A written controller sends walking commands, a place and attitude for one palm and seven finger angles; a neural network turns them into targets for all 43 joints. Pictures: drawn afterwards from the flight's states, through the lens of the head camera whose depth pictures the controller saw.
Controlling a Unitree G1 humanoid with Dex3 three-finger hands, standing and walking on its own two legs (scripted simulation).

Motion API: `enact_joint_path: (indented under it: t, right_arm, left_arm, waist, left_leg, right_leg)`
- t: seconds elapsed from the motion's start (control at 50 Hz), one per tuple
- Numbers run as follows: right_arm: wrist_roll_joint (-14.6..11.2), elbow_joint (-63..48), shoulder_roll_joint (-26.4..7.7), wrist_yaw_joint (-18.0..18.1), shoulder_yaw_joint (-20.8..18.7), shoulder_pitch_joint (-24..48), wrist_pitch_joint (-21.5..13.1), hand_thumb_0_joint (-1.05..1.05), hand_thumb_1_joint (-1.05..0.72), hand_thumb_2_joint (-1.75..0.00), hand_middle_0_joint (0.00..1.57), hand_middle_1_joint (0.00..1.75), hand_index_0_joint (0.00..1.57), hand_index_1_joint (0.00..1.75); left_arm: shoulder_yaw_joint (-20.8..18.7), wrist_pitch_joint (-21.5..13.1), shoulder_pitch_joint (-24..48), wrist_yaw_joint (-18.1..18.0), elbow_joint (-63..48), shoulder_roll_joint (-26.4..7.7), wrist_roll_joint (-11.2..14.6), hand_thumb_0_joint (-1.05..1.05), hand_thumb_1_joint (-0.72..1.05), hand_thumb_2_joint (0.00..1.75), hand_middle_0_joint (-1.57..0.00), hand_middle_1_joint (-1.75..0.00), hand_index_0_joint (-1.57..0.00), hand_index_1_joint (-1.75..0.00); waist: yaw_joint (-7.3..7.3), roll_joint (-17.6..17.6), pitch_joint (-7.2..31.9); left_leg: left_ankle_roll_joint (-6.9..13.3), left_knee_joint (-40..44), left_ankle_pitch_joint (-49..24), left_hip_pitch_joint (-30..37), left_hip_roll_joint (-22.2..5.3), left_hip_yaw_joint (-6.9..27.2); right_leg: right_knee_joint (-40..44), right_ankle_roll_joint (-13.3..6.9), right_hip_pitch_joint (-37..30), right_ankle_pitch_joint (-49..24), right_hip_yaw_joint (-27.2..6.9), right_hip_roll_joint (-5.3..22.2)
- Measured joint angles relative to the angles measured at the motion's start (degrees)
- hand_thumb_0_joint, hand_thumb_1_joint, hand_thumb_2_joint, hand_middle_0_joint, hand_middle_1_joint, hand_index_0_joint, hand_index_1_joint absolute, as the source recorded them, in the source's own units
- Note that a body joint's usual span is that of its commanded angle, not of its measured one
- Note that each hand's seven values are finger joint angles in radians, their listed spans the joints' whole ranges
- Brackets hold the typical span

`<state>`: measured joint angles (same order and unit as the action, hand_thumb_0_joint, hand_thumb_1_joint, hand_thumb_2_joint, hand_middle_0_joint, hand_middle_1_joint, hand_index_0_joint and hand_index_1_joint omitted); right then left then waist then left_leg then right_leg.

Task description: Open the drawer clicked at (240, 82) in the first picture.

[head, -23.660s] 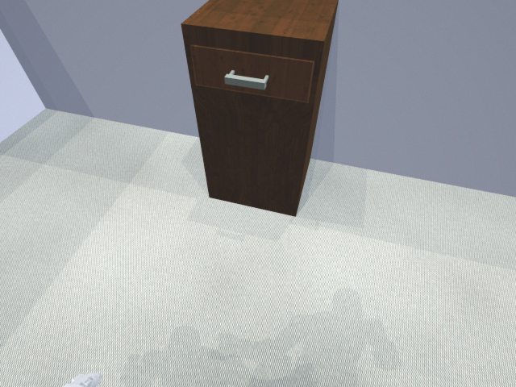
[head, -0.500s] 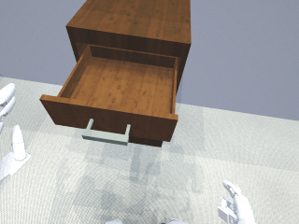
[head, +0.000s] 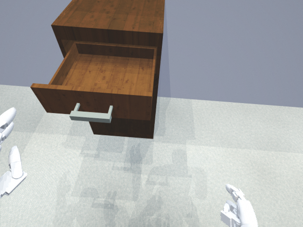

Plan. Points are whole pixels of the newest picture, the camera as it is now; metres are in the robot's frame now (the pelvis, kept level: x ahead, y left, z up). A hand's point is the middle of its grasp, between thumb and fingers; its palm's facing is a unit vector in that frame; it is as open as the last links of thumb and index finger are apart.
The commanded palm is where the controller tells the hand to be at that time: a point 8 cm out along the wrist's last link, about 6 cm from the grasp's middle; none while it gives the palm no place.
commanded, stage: stop stepping back and stand still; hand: left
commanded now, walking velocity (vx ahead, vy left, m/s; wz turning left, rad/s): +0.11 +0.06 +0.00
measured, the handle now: (92, 112) +0.49 +0.22 -0.05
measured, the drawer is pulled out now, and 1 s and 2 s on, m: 0.30 0.30 0.30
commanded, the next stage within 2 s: let the arm hang, fingers relaxed in 1.30 s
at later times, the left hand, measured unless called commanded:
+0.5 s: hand out of the picture +0.10 +0.23 +0.16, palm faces +0.38 -0.80 -0.47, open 7.4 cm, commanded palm +0.03 +0.28 +0.18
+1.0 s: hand out of the picture +0.10 +0.23 +0.16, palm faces +0.40 -0.80 -0.44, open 7.4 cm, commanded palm +0.03 +0.28 +0.18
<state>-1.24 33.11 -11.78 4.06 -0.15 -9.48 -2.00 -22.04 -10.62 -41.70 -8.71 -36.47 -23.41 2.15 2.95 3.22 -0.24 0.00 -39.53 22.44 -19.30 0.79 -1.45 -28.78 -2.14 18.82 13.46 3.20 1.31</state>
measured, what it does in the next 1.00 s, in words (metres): steps on the spot: left foot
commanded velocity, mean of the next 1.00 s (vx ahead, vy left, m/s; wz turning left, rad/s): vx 0.11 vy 0.01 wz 0.00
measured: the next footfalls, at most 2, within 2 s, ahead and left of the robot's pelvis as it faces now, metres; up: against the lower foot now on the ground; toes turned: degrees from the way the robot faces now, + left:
left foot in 0.04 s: -0.03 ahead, +0.12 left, +0.00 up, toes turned +6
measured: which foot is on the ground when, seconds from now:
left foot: up 0.00-0.02, down 0.04-1.00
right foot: down 0.00-1.00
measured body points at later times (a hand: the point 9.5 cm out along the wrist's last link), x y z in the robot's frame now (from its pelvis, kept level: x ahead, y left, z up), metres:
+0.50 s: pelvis -0.09 -0.01 -0.01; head -0.10 -0.01 +0.44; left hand +0.08 +0.27 +0.19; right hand +0.07 -0.23 -0.10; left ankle -0.05 +0.13 -0.74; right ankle -0.03 -0.09 -0.74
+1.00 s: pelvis -0.08 -0.01 +0.00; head -0.07 -0.01 +0.45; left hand +0.07 +0.27 +0.19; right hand +0.10 -0.23 -0.09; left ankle -0.07 +0.11 -0.74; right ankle -0.03 -0.08 -0.74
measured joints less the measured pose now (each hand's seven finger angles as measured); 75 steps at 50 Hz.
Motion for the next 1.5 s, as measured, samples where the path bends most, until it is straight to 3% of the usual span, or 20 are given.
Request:
enact_joint_path:
  t: [0.04,0.06,0.1,0.16,0.28,0.34,0.4,0.48,0.56,0.62,0.7,0.72,0.8,0.86,0.94,1.12,1.4,1.44,1.5]
  right_arm:
    - [0.10,-0.91,-2.09,0.32,-0.90,-1.65,-1.25,0.01,-0.90,-0.90,0.20,0.30,0.20,0.30]
    - [0.00,-0.35,-2.15,0.46,-1.61,-1.80,-1.70,0.01,-0.90,-0.90,0.20,0.30,0.20,0.30]
    - [-0.28,0.35,-1.98,0.26,-1.92,-2.08,-1.92,0.01,-0.90,-0.90,0.20,0.30,0.19,0.30]
    - [-0.40,0.34,-1.54,-0.29,-1.40,-2.97,-2.66,0.01,-0.90,-0.90,0.20,0.30,0.19,0.30]
    - [0.17,1.50,-0.46,-0.69,-0.15,-3.65,-3.43,0.01,-0.90,-0.90,0.20,0.30,0.20,0.30]
    - [0.53,2.35,-0.15,-0.60,0.55,-3.13,-3.33,0.01,-0.90,-0.90,0.20,0.30,0.20,0.30]
    - [0.72,2.26,0.30,-0.40,1.16,-3.28,-3.12,0.01,-0.90,-0.90,0.20,0.30,0.20,0.30]
    - [0.47,1.20,1.64,-0.91,1.22,-5.08,-3.45,0.01,-0.90,-0.90,0.20,0.30,0.20,0.30]
    - [0.47,2.41,1.40,-1.43,0.99,-5.05,-2.44,0.01,-0.90,-0.90,0.20,0.30,0.20,0.30]
    - [0.99,4.52,0.75,-1.48,0.55,-4.97,-1.57,0.01,-0.90,-0.90,0.20,0.30,0.20,0.30]
    - [1.32,3.68,-0.35,-0.31,0.41,-6.24,-2.51,0.01,-0.90,-0.90,0.20,0.30,0.20,0.30]
    - [1.50,3.29,-0.61,-0.01,0.16,-6.16,-3.05,0.01,-0.90,-0.90,0.20,0.30,0.20,0.30]
    - [1.10,2.69,-0.23,0.10,0.01,-5.49,-4.17,0.01,-0.90,-0.90,0.20,0.30,0.20,0.30]
    - [0.80,2.45,0.32,-0.33,0.48,-4.59,-4.84,0.01,-0.90,-0.90,0.20,0.30,0.20,0.30]
    - [0.83,2.59,0.35,-1.17,0.69,-3.12,-4.70,0.01,-0.90,-0.90,0.20,0.30,0.20,0.30]
    - [0.95,1.87,0.32,-0.98,0.66,-1.42,-3.29,0.01,-0.90,-0.90,0.20,0.30,0.20,0.30]
    - [0.56,0.80,0.11,-0.98,0.33,-0.42,-2.38,0.01,-0.90,-0.90,0.20,0.30,0.20,0.30]
    - [0.36,3.95,-1.41,-3.13,-0.70,0.02,-4.67,0.01,-0.90,-0.90,0.20,0.30,0.20,0.30]
    - [1.00,9.34,-3.95,-4.65,-1.16,1.77,-2.47,0.01,-0.90,-0.90,0.20,0.30,0.20,0.30]
  left_arm:
    - [0.91,0.80,0.40,-0.55,-0.86,0.08,0.05,0.01,0.88,0.90,-0.21,-0.30,-0.21,-0.30]
    - [1.18,0.96,1.53,-0.62,-0.96,-0.35,0.09,0.01,0.88,0.90,-0.21,-0.30,-0.21,-0.30]
    - [0.93,0.98,2.22,-0.68,-1.18,-0.93,0.17,0.01,0.88,0.90,-0.21,-0.30,-0.21,-0.30]
    - [0.00,0.36,1.46,-0.89,-1.70,-1.27,0.26,0.01,0.89,0.90,-0.21,-0.30,-0.21,-0.30]
    - [0.88,-1.15,3.86,-1.30,0.43,0.90,-0.19,0.01,0.89,0.90,-0.21,-0.30,-0.21,-0.30]
    - [1.98,-0.99,6.51,-1.38,2.46,2.06,-0.37,0.01,0.89,0.90,-0.21,-0.30,-0.21,-0.30]
    - [2.67,-0.09,7.88,-1.31,4.11,2.72,-0.63,0.01,0.89,0.90,-0.21,-0.30,-0.21,-0.30]
    - [1.88,0.70,7.79,-0.33,4.54,0.69,-1.37,0.01,0.89,0.90,-0.21,-0.30,-0.21,-0.30]
    - [1.55,-0.38,7.06,0.65,3.78,0.00,-0.90,0.01,0.89,0.90,-0.21,-0.30,-0.21,-0.30]
    - [2.34,-0.74,6.32,0.74,3.26,1.71,-0.47,0.01,0.89,0.90,-0.21,-0.30,-0.21,-0.30]
    - [2.86,-0.74,4.44,-0.34,1.80,2.65,-0.76,0.01,0.88,0.90,-0.21,-0.30,-0.21,-0.30]
    - [2.88,-0.88,4.61,-0.61,1.53,2.49,-0.76,0.01,0.88,0.90,-0.21,-0.30,-0.21,-0.30]
    - [1.61,-0.90,4.88,-1.03,1.83,0.92,-1.06,0.01,0.88,0.90,-0.21,-0.30,-0.21,-0.30]
    - [0.67,-1.10,5.09,-1.01,2.52,0.15,-0.79,0.01,0.89,0.90,-0.21,-0.30,-0.21,-0.30]
    - [1.75,-1.34,5.44,-0.52,3.54,1.51,-0.19,0.01,0.89,0.90,-0.21,-0.30,-0.21,-0.30]
    - [3.04,-0.21,4.52,-0.63,3.25,1.72,0.00,0.01,0.89,0.90,-0.21,-0.30,-0.21,-0.30]
    - [2.56,0.41,4.00,-0.41,2.15,0.77,0.61,0.01,0.89,0.90,-0.21,-0.30,-0.21,-0.30]
    - [5.96,-0.95,9.31,2.05,11.35,-0.10,-1.74,0.01,0.89,0.90,-0.21,-0.30,-0.21,-0.30]
    - [12.65,5.18,20.27,5.84,35.32,2.01,-3.40,0.00,0.89,0.90,-0.20,-0.30,-0.20,-0.30]
  waist:
    - [0.52,-2.21,-0.42]
    - [0.23,-1.60,-1.45]
    - [-1.02,-0.22,-2.84]
    - [-1.67,-0.37,-2.90]
    - [-2.81,-2.00,-0.92]
    - [-2.55,-1.75,-0.97]
    - [-1.87,-1.99,-0.66]
    - [-0.33,-2.55,0.18]
    - [-0.80,-2.70,-0.15]
    - [-1.44,-1.75,0.48]
    - [-1.42,-1.23,1.20]
    - [-1.34,-1.30,0.54]
    - [-1.78,-0.68,-0.70]
    - [-1.74,-1.08,-1.18]
    - [-1.89,-2.92,-0.90]
    - [-2.44,-2.79,-1.83]
    - [-2.01,-2.83,-2.74]
    - [-2.43,-4.02,-1.91]
    - [-3.04,-6.07,-0.65]
  left_leg:
    - [0.92,11.27,-5.42,5.48,-2.06,0.72]
    - [0.48,11.97,-6.04,5.69,-1.69,0.97]
    - [-0.37,11.49,-6.63,5.83,-1.03,0.62]
    - [-0.85,10.79,-7.21,5.66,-1.20,0.73]
    - [1.80,6.21,-0.56,3.43,-1.29,1.27]
    - [1.99,5.53,-1.66,3.48,-0.86,0.89]
    - [1.55,6.08,-3.78,3.67,-1.00,0.79]
    - [1.10,5.40,-7.15,2.47,-1.76,1.39]
    - [1.30,-5.46,-0.08,-2.44,-1.21,2.07]
    - [1.39,-11.95,0.12,-4.46,-0.43,0.82]
    - [2.56,5.75,-0.50,2.84,-1.47,-0.78]
    - [2.25,8.07,-5.17,3.38,-1.56,-0.64]
    - [0.48,8.85,-8.39,4.33,-0.98,-1.04]
    - [-0.04,9.05,-7.93,5.08,-0.99,-0.81]
    - [0.02,9.23,-7.63,4.91,-2.01,-0.23]
    - [-0.04,13.89,-9.23,7.31,-1.79,-0.65]
    - [0.46,14.94,-9.00,7.76,-1.47,-0.93]
    - [0.70,12.85,-8.48,5.61,-0.89,-0.30]
    - [1.28,9.38,-7.12,3.40,0.11,-0.16]
  right_leg:
    - [-1.27,0.14,0.85,0.07,2.42,-1.02]
    - [-2.04,0.22,1.01,0.13,2.88,-0.42]
    - [-1.96,0.35,0.65,-0.79,2.54,0.28]
    - [-1.23,0.54,0.12,-1.99,2.66,0.12]
    - [-1.06,-0.73,0.69,-1.60,2.13,-0.96]
    - [-3.18,-0.73,1.36,-0.95,1.60,-0.53]
    - [-6.28,0.18,2.46,6.04,0.62,-1.12]
    - [-11.23,1.82,1.66,10.25,1.34,-2.11]
    - [-7.21,-1.91,0.75,0.48,2.10,-2.39]
    - [-5.52,-2.43,0.78,-0.29,1.86,-1.89]
    - [-3.49,-1.60,0.77,-0.98,2.26,-1.83]
    - [-3.99,-1.20,0.91,-0.43,2.37,-1.86]
    - [-5.07,1.03,0.40,3.45,0.69,-1.86]
    - [-2.40,-0.33,-1.18,-2.32,0.74,-2.12]
    - [0.33,-1.69,-2.35,-2.37,1.25,-3.32]
    - [4.70,-1.05,-4.51,-3.93,0.72,-3.30]
    - [6.23,-0.38,-5.14,-4.09,0.38,-3.07]
    - [3.70,-0.18,-3.11,-3.14,1.05,-2.33]
    - [-1.17,0.03,-0.39,-0.76,1.21,-1.14]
